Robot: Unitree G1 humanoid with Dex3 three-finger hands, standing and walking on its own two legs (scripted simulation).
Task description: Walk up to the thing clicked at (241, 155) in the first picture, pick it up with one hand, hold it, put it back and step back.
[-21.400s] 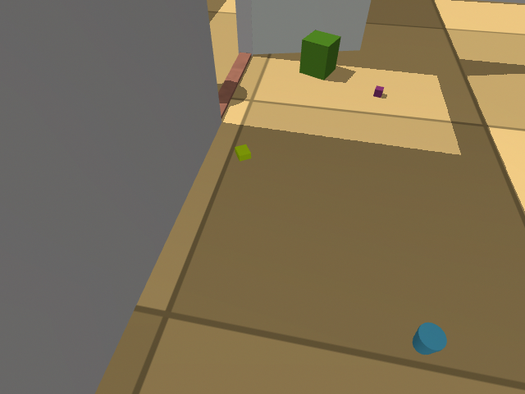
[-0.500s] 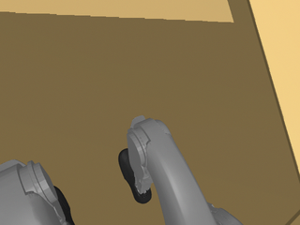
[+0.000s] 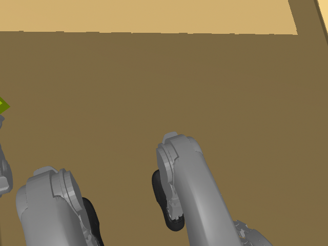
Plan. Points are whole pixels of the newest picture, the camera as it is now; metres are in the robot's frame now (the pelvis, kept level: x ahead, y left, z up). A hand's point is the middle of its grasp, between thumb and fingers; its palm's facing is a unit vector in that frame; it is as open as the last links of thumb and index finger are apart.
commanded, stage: lift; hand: left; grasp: from above
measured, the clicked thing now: out of the picture +0.49 +0.32 -0.19
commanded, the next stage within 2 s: hold in 1.58 s
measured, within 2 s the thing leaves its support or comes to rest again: neither
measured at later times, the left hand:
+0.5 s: hand out of the picture +0.40 +0.32 -0.01, palm faces -0.31 -0.25 -0.92, open 10.9 cm
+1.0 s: hand out of the picture +0.34 +0.30 +0.20, palm faces -0.36 -0.27 -0.89, open 10.9 cm
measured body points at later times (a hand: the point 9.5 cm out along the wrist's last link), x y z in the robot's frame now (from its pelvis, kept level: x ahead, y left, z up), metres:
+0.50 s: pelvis -0.01 +0.00 +0.08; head +0.17 +0.03 +0.49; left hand +0.41 +0.33 +0.04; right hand +0.10 -0.26 -0.05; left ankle +0.07 +0.14 -0.30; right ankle +0.10 -0.12 -0.30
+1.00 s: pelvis +0.03 +0.00 +0.28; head +0.12 +0.02 +0.72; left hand +0.36 +0.31 +0.25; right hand +0.17 -0.25 +0.16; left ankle +0.07 +0.13 -0.30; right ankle +0.10 -0.12 -0.30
